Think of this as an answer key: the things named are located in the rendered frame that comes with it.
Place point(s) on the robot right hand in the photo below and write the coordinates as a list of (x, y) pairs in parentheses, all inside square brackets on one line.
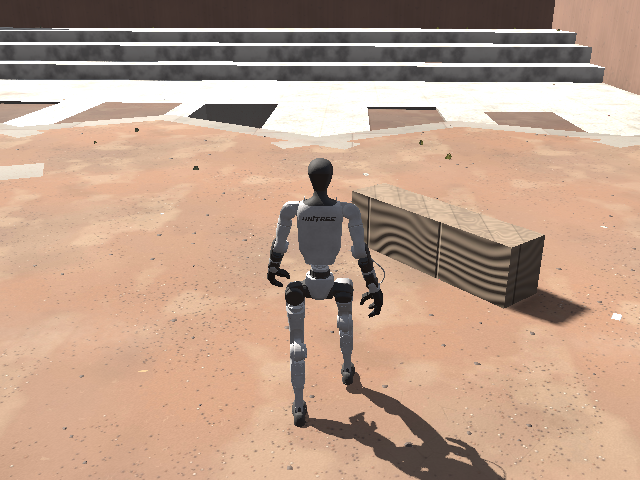
[(377, 304)]

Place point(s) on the right robot upper arm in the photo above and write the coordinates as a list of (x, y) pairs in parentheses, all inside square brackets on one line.
[(355, 225)]

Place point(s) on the robot left forearm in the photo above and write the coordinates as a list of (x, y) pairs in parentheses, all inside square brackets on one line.
[(274, 260)]

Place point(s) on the robot right forearm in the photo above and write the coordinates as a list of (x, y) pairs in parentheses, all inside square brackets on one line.
[(368, 272)]

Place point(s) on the robot left foot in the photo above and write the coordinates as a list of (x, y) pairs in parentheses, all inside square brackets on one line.
[(299, 417)]

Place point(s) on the robot right shin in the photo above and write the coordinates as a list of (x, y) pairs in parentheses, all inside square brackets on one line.
[(346, 344)]

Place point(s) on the left robot upper arm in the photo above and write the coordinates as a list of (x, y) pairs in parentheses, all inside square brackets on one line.
[(288, 211)]

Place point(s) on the robot left hand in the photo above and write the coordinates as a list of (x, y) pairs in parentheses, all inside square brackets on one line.
[(281, 273)]

